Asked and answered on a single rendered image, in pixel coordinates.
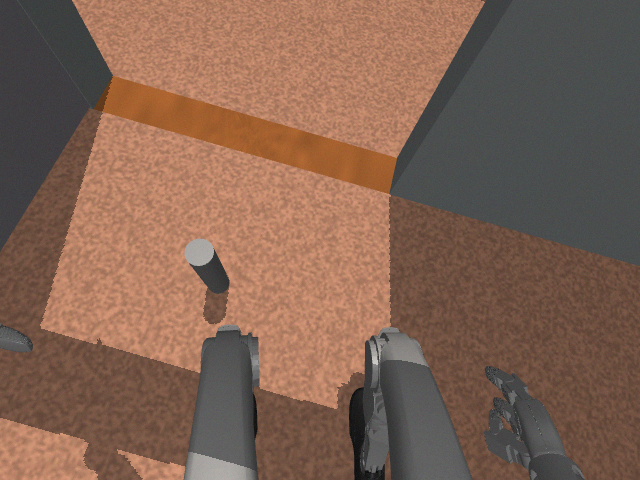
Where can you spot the left robot hand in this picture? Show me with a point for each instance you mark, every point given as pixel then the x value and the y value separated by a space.
pixel 13 340

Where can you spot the right robot foot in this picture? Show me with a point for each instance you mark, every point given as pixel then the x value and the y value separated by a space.
pixel 357 434

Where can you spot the right robot arm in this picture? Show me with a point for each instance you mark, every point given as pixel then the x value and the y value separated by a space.
pixel 554 467

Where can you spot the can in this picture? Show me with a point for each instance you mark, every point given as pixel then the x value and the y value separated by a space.
pixel 203 258

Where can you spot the right robot hand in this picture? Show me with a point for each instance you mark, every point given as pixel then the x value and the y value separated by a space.
pixel 529 420

